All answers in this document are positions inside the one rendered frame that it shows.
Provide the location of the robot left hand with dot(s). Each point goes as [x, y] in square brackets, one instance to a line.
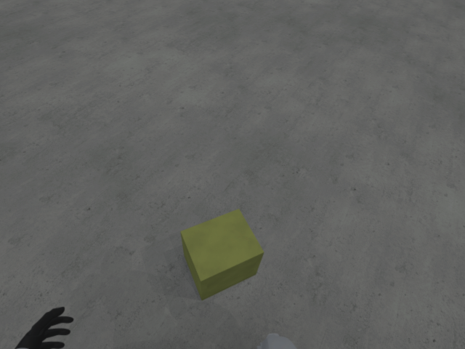
[39, 331]

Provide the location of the carton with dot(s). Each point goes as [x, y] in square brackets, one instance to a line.
[221, 253]

